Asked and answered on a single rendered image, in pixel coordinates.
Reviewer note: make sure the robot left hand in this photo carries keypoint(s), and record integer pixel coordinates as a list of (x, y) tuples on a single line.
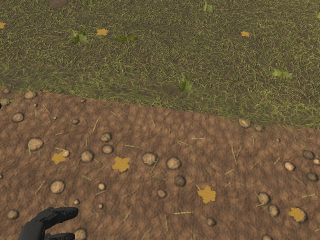
[(35, 229)]

